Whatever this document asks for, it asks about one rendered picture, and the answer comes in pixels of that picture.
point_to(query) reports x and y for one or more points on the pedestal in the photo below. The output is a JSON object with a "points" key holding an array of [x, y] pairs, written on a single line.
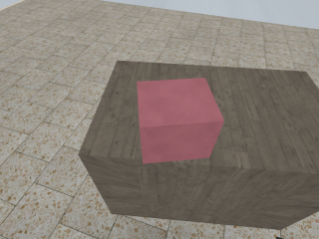
{"points": [[263, 171]]}

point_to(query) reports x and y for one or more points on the carton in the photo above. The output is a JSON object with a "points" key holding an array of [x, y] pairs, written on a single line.
{"points": [[179, 119]]}

